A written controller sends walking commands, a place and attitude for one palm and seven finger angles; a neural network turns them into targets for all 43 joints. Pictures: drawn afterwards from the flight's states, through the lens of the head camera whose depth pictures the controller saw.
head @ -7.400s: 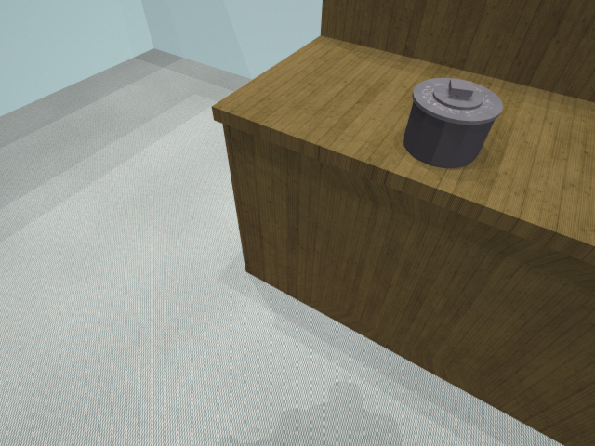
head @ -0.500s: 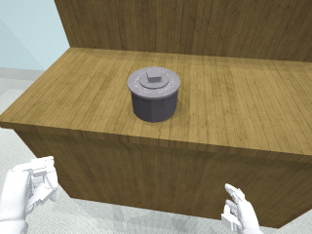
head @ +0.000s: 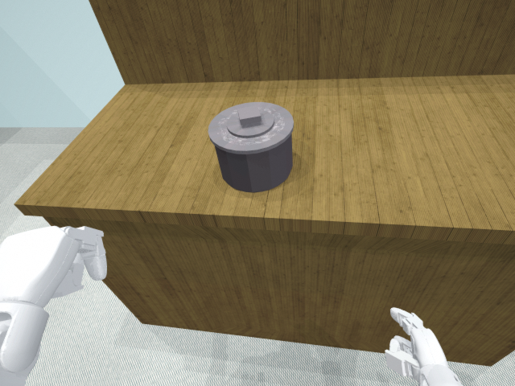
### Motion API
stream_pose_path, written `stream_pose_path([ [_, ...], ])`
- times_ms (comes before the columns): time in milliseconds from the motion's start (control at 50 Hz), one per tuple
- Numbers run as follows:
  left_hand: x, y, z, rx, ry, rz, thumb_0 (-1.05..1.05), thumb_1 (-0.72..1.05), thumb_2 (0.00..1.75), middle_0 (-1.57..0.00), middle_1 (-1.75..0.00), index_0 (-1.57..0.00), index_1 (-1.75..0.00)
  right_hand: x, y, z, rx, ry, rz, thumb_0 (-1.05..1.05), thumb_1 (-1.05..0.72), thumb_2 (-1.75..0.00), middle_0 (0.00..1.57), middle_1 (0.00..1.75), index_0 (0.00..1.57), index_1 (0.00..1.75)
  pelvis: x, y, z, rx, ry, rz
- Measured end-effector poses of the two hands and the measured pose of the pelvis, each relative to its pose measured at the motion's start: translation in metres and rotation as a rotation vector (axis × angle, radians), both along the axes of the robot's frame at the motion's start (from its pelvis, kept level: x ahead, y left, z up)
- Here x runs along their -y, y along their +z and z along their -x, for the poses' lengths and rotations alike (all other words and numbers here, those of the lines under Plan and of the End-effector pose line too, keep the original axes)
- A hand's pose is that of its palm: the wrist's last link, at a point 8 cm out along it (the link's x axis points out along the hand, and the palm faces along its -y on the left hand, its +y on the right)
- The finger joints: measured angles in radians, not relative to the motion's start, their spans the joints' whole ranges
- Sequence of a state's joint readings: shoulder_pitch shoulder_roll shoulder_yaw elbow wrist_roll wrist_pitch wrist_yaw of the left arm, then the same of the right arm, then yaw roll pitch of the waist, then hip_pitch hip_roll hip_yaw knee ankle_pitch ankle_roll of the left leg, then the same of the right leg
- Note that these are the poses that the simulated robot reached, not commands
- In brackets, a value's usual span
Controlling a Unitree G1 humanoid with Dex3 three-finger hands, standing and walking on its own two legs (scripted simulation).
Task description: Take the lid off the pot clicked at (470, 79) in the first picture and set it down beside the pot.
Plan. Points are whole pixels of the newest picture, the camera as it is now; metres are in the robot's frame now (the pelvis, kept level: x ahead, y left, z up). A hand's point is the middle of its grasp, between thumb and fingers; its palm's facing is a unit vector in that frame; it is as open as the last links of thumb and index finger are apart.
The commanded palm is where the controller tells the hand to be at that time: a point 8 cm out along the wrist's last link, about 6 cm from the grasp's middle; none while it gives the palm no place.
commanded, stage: reach forward and open the fingers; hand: left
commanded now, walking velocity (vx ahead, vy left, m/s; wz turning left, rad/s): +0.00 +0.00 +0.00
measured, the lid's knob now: (249, 115) +0.57 +0.10 +0.14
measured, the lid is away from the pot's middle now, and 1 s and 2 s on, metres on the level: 0.00 0.00 0.00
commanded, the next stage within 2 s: move the open hand above the knob in 0.78 s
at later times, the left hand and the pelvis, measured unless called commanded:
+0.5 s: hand (87, 231) +0.25 +0.26 +0.17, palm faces -0.09 -0.03 -1.00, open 8.0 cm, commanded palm +0.22 +0.25 +0.24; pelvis -0.02 +0.00 +0.00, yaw +1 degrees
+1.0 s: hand (100, 186) +0.30 +0.25 +0.21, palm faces -0.03 -0.04 -1.00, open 10.0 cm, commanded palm +0.27 +0.24 +0.27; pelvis -0.03 +0.01 +0.00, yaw +1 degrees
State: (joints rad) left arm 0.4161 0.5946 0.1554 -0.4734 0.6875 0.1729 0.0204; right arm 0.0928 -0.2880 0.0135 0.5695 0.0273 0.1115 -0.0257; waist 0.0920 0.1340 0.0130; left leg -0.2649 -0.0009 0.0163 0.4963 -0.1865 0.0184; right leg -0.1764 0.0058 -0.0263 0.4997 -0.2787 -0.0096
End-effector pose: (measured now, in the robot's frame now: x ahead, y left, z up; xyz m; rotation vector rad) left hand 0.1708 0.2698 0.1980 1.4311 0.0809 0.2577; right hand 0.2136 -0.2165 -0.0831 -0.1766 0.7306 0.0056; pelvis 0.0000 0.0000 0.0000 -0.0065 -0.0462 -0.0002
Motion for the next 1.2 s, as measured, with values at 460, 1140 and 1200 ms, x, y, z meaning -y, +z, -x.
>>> stream_pose_path([
  [460,0.013,0.027,-0.055,-0.203,-0.175,-0.098,0.00,-0.09,1.53,-0.99,-0.42,-1.00,-0.42,-0.005,0.008,0.013,0.043,0.042,0.003,0.02,-0.90,-0.90,0.20,0.30,0.20,0.30,0.004,0.004,0.020,0.048,0.020,0.002],
  [1140,0.046,0.058,-0.130,-0.160,-0.257,-0.085,0.00,-0.36,1.60,-0.87,-0.08,-0.87,-0.09,-0.032,0.005,0.017,0.015,0.074,-0.030,0.02,-0.90,-0.90,0.20,0.30,0.20,0.30,-0.013,0.004,0.023,0.020,0.021,-0.004],
  [1200,0.050,0.061,-0.143,-0.163,-0.250,-0.103,0.00,-0.36,1.60,-0.87,-0.08,-0.88,-0.09,-0.030,0.003,0.019,-0.003,0.072,-0.029,0.02,-0.90,-0.90,0.21,0.30,0.20,0.30,-0.011,0.004,0.021,0.013,0.018,-0.006],
])
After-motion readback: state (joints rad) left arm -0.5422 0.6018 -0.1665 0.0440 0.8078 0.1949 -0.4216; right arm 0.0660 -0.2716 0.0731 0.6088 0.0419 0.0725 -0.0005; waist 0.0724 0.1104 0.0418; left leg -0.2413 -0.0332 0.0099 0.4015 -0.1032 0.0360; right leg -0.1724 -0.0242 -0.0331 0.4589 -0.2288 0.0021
